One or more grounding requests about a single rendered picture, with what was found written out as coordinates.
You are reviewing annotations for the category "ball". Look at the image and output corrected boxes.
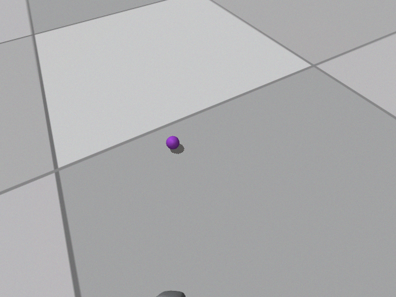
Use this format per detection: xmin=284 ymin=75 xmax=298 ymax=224
xmin=166 ymin=136 xmax=179 ymax=149

